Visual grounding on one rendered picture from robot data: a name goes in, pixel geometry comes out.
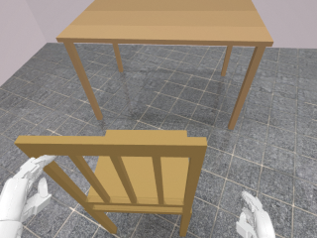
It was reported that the right robot hand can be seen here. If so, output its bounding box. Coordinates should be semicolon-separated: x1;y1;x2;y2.
236;190;276;238

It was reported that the chair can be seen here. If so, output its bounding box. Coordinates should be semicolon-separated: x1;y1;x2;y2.
14;130;208;237

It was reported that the left robot hand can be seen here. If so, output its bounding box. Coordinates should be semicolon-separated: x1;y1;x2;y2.
0;155;55;223

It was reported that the left robot forearm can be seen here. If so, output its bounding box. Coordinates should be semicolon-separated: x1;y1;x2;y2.
0;220;23;238

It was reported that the table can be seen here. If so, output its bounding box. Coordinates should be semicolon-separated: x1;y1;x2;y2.
56;0;273;130

